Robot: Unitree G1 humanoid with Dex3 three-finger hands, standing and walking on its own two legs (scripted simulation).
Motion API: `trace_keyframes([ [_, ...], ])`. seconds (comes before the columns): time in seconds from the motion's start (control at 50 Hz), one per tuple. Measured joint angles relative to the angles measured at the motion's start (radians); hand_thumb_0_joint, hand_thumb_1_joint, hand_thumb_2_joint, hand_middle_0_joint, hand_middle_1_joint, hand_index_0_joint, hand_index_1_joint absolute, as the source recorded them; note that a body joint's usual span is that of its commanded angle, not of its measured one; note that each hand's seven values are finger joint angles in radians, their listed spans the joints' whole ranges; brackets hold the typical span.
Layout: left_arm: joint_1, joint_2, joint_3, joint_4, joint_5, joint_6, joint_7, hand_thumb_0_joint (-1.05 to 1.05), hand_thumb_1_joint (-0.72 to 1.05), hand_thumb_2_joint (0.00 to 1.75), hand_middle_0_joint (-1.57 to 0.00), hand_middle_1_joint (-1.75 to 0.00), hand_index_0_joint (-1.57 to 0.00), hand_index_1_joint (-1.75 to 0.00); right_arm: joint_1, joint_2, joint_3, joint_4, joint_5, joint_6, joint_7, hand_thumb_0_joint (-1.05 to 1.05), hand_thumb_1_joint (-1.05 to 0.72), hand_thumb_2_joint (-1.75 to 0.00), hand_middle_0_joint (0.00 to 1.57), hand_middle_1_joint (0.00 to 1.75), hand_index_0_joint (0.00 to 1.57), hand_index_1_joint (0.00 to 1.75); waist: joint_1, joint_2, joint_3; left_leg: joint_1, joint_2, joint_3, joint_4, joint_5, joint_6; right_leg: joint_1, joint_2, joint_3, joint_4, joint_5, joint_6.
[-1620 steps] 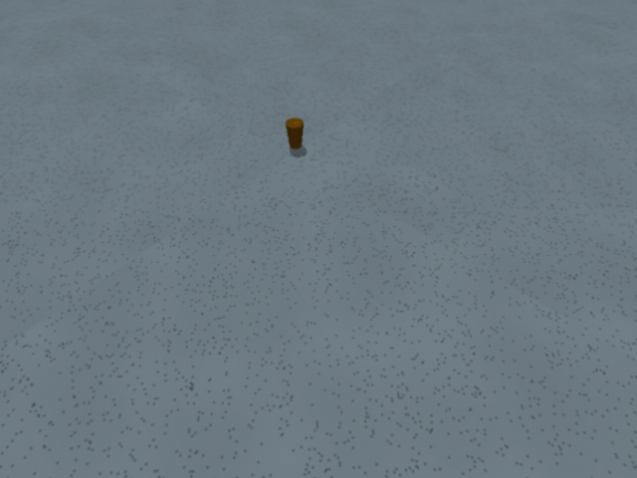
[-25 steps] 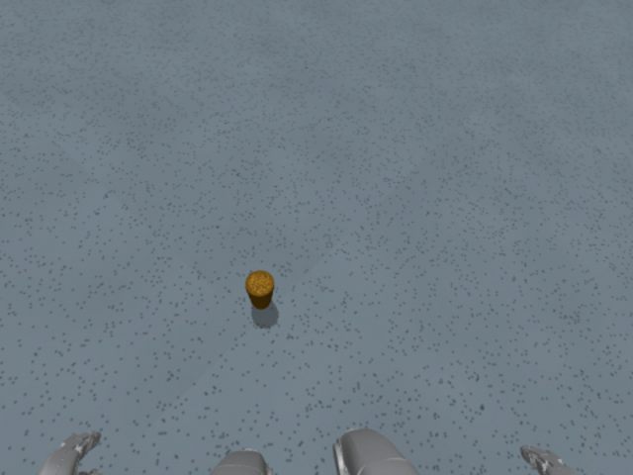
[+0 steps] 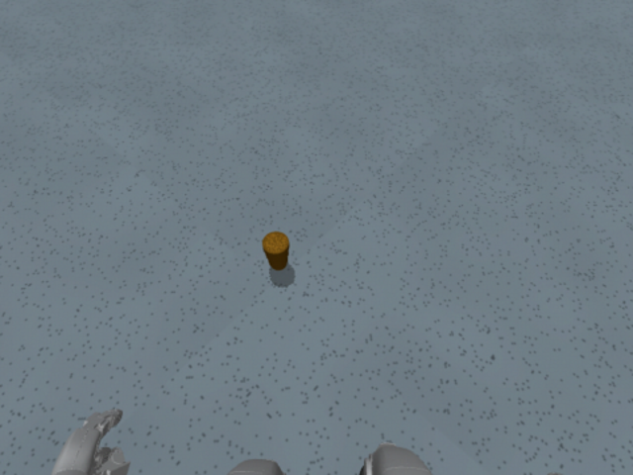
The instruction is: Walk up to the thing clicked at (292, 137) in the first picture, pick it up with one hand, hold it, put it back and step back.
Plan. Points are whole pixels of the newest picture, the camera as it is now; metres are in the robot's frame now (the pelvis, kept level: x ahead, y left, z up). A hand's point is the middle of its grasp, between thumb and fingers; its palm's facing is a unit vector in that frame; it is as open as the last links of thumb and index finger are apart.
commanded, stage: step back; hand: left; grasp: from the side
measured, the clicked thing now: (277, 253) +0.80 +0.16 -0.68
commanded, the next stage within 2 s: stand in 1.56 s
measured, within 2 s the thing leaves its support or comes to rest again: neither
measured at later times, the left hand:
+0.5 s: hand out of the picture -0.10 +0.22 -0.13, palm faces -0.05 -0.91 -0.42, open 7.4 cm
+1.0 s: hand out of the picture -0.20 +0.23 -0.13, palm faces +0.05 -0.92 -0.38, open 7.4 cm
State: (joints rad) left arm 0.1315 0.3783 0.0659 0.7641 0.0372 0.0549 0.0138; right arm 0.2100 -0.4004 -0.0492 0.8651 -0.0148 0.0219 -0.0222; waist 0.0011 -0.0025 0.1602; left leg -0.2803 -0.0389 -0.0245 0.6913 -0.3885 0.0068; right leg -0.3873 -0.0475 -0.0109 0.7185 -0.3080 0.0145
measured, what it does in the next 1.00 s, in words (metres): walks backwards: right foot, then left foot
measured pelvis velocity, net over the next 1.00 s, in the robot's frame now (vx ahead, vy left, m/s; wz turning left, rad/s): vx -0.24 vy -0.04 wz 0.03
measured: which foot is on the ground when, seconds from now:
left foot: down 0.00-0.38, up 0.40-0.66, down 0.68-1.00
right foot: down 0.00-0.02, up 0.04-0.34, down 0.36-1.00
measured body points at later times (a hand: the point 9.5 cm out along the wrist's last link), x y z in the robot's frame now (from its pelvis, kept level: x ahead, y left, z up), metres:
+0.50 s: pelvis -0.17 -0.04 +0.01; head -0.13 -0.06 +0.45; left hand -0.10 +0.27 -0.10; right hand -0.06 -0.37 -0.11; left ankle -0.12 +0.10 -0.65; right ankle -0.18 -0.16 -0.72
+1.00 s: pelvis -0.24 -0.04 +0.01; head -0.24 -0.05 +0.46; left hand -0.20 +0.27 -0.11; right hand -0.15 -0.34 -0.11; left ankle -0.24 +0.08 -0.71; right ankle -0.21 -0.16 -0.72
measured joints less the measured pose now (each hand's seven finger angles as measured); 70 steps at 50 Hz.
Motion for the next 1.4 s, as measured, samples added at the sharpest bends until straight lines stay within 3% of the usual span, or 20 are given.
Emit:
trace_keyframes([
  [0.04,-0.032,0.017,0.004,-0.005,-0.01,0.01,0.003,0.01,0.9,0.9,-0.2,-0.3,-0.21,-0.3,-0.012,0.028,0.002,0.017,-0.011,-0.001,0.004,0.0,-0.91,-0.9,0.2,0.3,0.21,0.3,0.013,-0.053,0.03,0.004,-0.026,0.026,-0.019,0.034,0.017,-0.029,-0.015,0.037,0.055,-0.022,-0.008],
  [0.1,-0.043,0.014,0.005,0.012,-0.015,0.024,0.009,0.01,0.9,0.9,-0.2,-0.3,-0.21,-0.3,-0.017,0.041,0.016,0.015,-0.015,-0.005,0.017,0.0,-0.9,-0.9,0.2,0.3,0.21,0.3,-0.002,-0.039,0.028,-0.025,0.006,0.007,-0.013,0.059,0.023,-0.082,0.095,0.112,0.283,-0.212,-0.025],
  [0.14,-0.038,0.017,0.007,0.021,-0.021,0.026,0.008,0.01,0.9,0.9,-0.2,-0.3,-0.21,-0.3,-0.022,0.048,0.022,0.01,-0.019,-0.007,0.012,0.0,-0.9,-0.9,0.21,0.3,0.21,0.3,-0.002,-0.04,0.017,-0.035,0.024,0.005,-0.043,0.094,0.019,-0.102,0.14,0.143,0.418,-0.229,-0.031],
  [0.2,-0.016,0.02,0.013,0.028,-0.019,0.02,0.002,0.01,0.9,0.9,-0.2,-0.3,-0.21,-0.3,-0.044,0.045,0.018,-0.007,-0.023,-0.006,0.007,0.0,-0.9,-0.9,0.21,0.3,0.21,0.3,0.003,-0.035,0.008,-0.06,0.052,0.012,-0.068,0.137,0.016,-0.085,0.152,0.147,0.493,-0.224,-0.013],
  [0.26,0.008,0.025,0.017,0.041,-0.013,0.019,-0.005,0.0,0.9,0.9,-0.2,-0.3,-0.21,-0.3,-0.074,0.035,0.012,-0.036,-0.025,-0.007,0.005,0.0,-0.9,-0.9,0.21,0.3,0.21,0.3,0.009,-0.028,0.008,-0.097,0.077,0.022,-0.072,0.17,0.012,-0.019,0.125,0.132,0.403,-0.224,0.008],
  [0.34,0.034,0.028,0.014,0.071,-0.012,0.009,-0.013,0.01,0.9,0.9,-0.2,-0.3,-0.21,-0.3,-0.108,0.006,0.008,-0.067,-0.022,0.0,0.007,0.0,-0.9,-0.9,0.21,0.3,0.21,0.3,0.02,-0.011,0.005,-0.163,0.108,0.033,-0.036,0.2,-0.014,0.121,0.065,0.078,0.065,-0.157,0.0],
  [0.38,0.038,0.01,0.014,0.097,-0.005,-0.002,-0.012,0.01,0.9,0.9,-0.2,-0.3,-0.21,-0.3,-0.126,-0.02,0.002,-0.063,-0.014,0.013,0.008,0.0,-0.9,-0.9,0.21,0.3,0.21,0.3,0.016,0.039,0.011,-0.204,0.138,0.004,0.011,0.203,-0.02,0.165,0.084,0.04,-0.046,-0.12,-0.007],
  [0.4,0.042,-0.001,0.01,0.105,0.0,-0.001,-0.015,0.01,0.9,0.9,-0.2,-0.3,-0.21,-0.3,-0.127,-0.026,-0.005,-0.055,-0.008,0.021,0.003,0.0,-0.9,-0.9,0.21,0.3,0.21,0.3,0.007,0.059,0.011,-0.223,0.121,-0.039,0.042,0.132,-0.013,0.156,0.091,0.021,-0.034,-0.114,-0.012],
  [0.44,0.066,-0.006,0.001,0.104,0.007,0.001,-0.02,0.01,0.9,0.9,-0.2,-0.3,-0.21,-0.3,-0.11,-0.018,-0.011,-0.034,-0.004,0.037,-0.005,0.0,-0.9,-0.9,0.2,0.3,0.21,0.3,0.03,0.033,-0.011,-0.262,0.034,-0.083,0.2,-0.042,-0.016,0.12,0.062,0.036,-0.008,-0.102,-0.024],
  [0.48,0.084,-0.014,-0.006,0.109,0.009,0.0,-0.014,0.01,0.9,0.9,-0.2,-0.3,-0.21,-0.3,-0.089,-0.02,-0.009,-0.022,0.003,0.039,-0.005,0.0,-0.9,-0.9,0.2,0.3,0.21,0.3,0.039,0.019,-0.024,-0.279,-0.033,-0.11,0.355,-0.077,-0.012,0.109,0.037,0.044,-0.028,-0.071,-0.025],
  [0.54,0.09,-0.018,-0.006,0.11,0.016,-0.011,-0.007,0.01,0.9,0.9,-0.2,-0.3,-0.21,-0.3,-0.051,-0.023,-0.006,-0.008,0.003,0.028,0.0,0.0,-0.91,-0.9,0.2,0.3,0.21,0.3,0.037,0.019,-0.034,-0.242,-0.056,-0.098,0.422,-0.077,-0.017,0.089,0.018,0.032,-0.05,-0.034,-0.024],
  [0.66,0.07,0.004,0.003,0.092,0.014,-0.038,-0.006,0.01,0.9,0.9,-0.21,-0.3,-0.21,-0.3,0.009,-0.006,-0.005,0.058,-0.015,0.023,0.019,0.0,-0.91,-0.9,0.2,0.3,0.21,0.3,0.032,0.021,-0.05,-0.034,0.009,-0.019,0.106,-0.125,-0.015,0.047,-0.007,-0.032,-0.024,-0.014,-0.021],
  [0.72,0.057,0.025,0.004,0.111,0.004,-0.03,-0.006,0.01,0.9,0.9,-0.2,-0.3,-0.21,-0.3,0.008,0.027,-0.01,0.098,-0.024,0.004,0.026,0.0,-0.91,-0.9,0.2,0.3,0.21,0.3,0.038,-0.034,-0.043,0.045,-0.017,0.022,-0.063,0.045,0.004,0.027,-0.042,-0.005,0.024,-0.044,-0.015],
  [0.76,0.067,0.021,0.001,0.145,-0.003,-0.024,-0.008,0.01,0.9,0.9,-0.2,-0.3,-0.21,-0.3,0.017,0.038,-0.002,0.107,-0.027,-0.005,0.036,0.0,-0.91,-0.9,0.2,0.3,0.21,0.3,0.026,-0.031,-0.071,0.037,-0.011,0.019,-0.065,0.05,0.023,0.013,-0.013,0.02,0.069,-0.156,-0.021],
  [0.86,0.088,0.027,0.002,0.201,-0.012,-0.036,-0.028,0.01,0.9,0.9,-0.2,-0.3,-0.21,-0.3,0.008,0.062,0.013,0.117,-0.033,-0.028,0.042,0.01,-0.9,-0.9,0.2,0.3,0.21,0.3,0.011,-0.03,-0.101,0.047,0.014,0.017,-0.105,0.081,0.015,0.054,0.018,0.025,0.039,-0.149,-0.026],
  [0.96,0.094,-0.003,0.0,0.241,0.002,-0.064,-0.023,0.01,0.9,0.9,-0.2,-0.3,-0.21,-0.3,-0.016,0.05,0.008,0.121,-0.02,-0.011,0.042,0.0,-0.9,-0.9,0.21,0.3,0.21,0.3,0.016,0.026,-0.107,0.024,0.052,-0.02,-0.036,0.008,0.0,0.142,0.063,-0.012,-0.142,0.037,-0.028],
  [1.04,0.088,-0.024,-0.009,0.244,0.008,-0.077,-0.022,0.01,0.9,0.9,-0.2,-0.3,-0.21,-0.3,-0.016,0.034,0.003,0.133,-0.012,-0.017,0.041,0.0,-0.9,-0.9,0.2,0.3,0.21,0.3,0.032,0.025,-0.116,-0.013,0.023,-0.034,0.038,-0.067,0.004,0.137,0.044,-0.019,-0.143,0.025,-0.038],
  [1.08,0.078,-0.032,-0.014,0.246,0.007,-0.077,-0.023,0.01,0.9,0.9,-0.2,-0.3,-0.21,-0.3,-0.013,0.023,-0.002,0.14,-0.011,-0.027,0.041,0.0,-0.9,-0.9,0.2,0.3,0.21,0.3,0.032,0.027,-0.116,0.001,0.03,-0.021,-0.026,-0.034,0.007,0.134,0.031,-0.026,-0.138,0.021,-0.025],
  [1.14,0.065,-0.03,-0.023,0.253,0.0,-0.067,-0.025,0.01,0.9,0.9,-0.2,-0.3,-0.21,-0.3,-0.018,0.024,-0.008,0.159,-0.021,-0.037,0.037,0.0,-0.91,-0.9,0.2,0.3,0.21,0.3,0.032,0.004,-0.11,0.032,0.014,0.0,-0.108,0.107,0.004,0.128,0.005,-0.014,-0.112,0.003,-0.006],
  [1.4,-0.019,-0.012,-0.032,0.291,-0.022,-0.084,-0.012,0.01,0.9,0.9,-0.2,-0.3,-0.21,-0.3,-0.09,0.065,0.011,0.193,-0.007,-0.042,0.029,0.0,-0.9,-0.9,0.2,0.3,0.21,0.3,0.014,0.0,-0.099,0.085,0.034,-0.001,-0.155,0.081,-0.002,0.199,0.031,-0.006,-0.205,0.017,-0.004],
])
